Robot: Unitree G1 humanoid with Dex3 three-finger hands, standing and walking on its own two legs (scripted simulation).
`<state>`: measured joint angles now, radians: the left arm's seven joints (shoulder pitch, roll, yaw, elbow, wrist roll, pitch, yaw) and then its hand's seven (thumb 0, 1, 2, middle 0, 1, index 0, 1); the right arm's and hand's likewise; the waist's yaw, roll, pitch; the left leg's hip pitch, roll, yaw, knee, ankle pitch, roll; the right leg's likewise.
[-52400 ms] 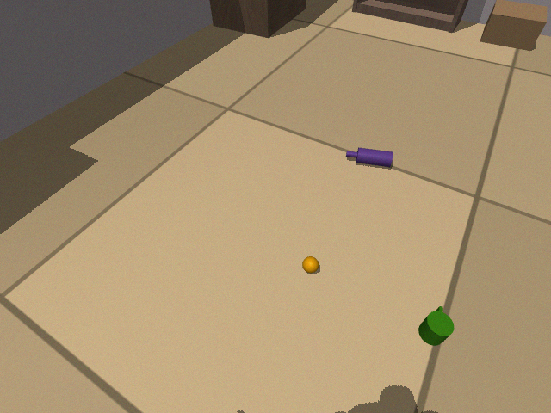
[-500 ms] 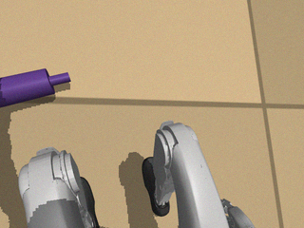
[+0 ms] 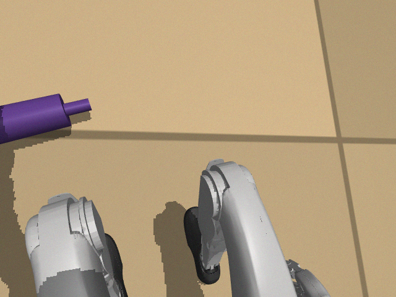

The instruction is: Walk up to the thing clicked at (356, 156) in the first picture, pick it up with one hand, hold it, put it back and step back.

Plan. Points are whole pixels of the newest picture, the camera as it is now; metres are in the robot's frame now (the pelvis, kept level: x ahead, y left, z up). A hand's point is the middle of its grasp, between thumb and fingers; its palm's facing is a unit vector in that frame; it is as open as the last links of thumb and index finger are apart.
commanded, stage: rise first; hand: left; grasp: from above
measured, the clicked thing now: (38, 116) +0.51 +0.27 -0.28
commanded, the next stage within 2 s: approach in 0.34 s
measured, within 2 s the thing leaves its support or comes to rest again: neither
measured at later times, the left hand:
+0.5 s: hand out of the picture +0.46 +0.33 -0.16, palm faces -0.45 -0.09 -0.89, open 14.0 cm
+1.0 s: hand (7, 96) +0.51 +0.28 -0.16, palm faces -0.40 -0.08 -0.91, open 14.2 cm
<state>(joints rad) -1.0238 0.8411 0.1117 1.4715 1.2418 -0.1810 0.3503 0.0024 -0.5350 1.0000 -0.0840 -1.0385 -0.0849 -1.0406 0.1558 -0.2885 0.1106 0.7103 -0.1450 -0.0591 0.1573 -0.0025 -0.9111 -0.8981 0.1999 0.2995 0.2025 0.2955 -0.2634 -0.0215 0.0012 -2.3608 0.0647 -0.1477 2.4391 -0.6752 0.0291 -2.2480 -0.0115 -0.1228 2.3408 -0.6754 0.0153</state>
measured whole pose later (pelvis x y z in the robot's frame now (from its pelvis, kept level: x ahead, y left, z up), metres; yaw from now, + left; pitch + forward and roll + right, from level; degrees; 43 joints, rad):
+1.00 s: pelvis +0.00 +0.00 +0.00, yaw -1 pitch +33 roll -9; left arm -1.16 0.84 0.12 1.60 1.24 -0.05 0.41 0.00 -0.55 1.02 -0.08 -1.03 -0.08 -1.04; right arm 0.20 -0.31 0.17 0.68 -0.15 -0.08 0.16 0.00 -0.91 -0.89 0.20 0.30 0.20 0.30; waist -0.35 0.01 0.03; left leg -2.38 0.08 -0.15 2.45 -0.67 0.03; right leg -2.29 0.01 -0.12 2.35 -0.65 0.01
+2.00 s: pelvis +0.00 +0.00 -0.02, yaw -3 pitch +31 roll -12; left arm -1.13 0.96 0.13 1.67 1.26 -0.16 0.54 0.00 -0.51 1.04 -0.10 -0.98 -0.09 -1.00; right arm 0.19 -0.33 0.25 0.68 -0.23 -0.19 0.21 0.00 -0.89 -0.89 0.20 0.30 0.20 0.30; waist -0.39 -0.09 0.14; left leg -2.40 0.07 -0.21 2.53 -0.71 0.02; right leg -2.28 0.02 -0.16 2.40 -0.67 0.02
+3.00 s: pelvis +0.00 +0.00 -0.02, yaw -5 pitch +29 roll -14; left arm -1.14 1.04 0.14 1.72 1.23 -0.15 0.52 0.00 -0.30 0.90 -0.22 -0.98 -0.23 -0.97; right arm 0.13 -0.35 0.31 0.64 -0.24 -0.23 0.26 0.00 -0.90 -0.90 0.20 0.30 0.20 0.30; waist -0.41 -0.12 0.19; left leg -2.38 0.07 -0.25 2.55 -0.72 0.02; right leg -2.24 0.03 -0.19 2.38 -0.67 0.03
